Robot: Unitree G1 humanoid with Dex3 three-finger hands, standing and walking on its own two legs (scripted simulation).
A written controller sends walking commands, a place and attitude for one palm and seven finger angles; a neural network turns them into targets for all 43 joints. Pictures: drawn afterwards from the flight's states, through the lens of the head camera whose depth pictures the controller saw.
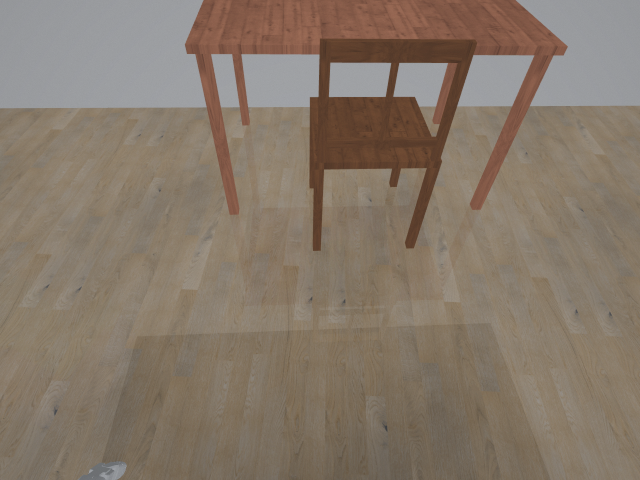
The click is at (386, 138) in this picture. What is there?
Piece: chair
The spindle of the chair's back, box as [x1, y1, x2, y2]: [379, 63, 398, 140]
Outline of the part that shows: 398,63 391,63 379,135 380,140 385,139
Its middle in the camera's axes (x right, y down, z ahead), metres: +0.20 -0.40 +1.13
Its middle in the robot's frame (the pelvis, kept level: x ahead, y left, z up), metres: +1.11 -0.15 -0.11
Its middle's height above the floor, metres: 0.66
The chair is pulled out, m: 0.00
